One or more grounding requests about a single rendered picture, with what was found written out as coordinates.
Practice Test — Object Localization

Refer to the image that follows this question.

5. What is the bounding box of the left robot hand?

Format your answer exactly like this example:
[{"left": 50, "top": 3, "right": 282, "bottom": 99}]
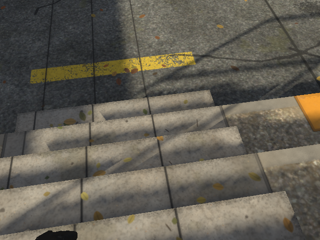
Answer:
[{"left": 35, "top": 230, "right": 78, "bottom": 240}]

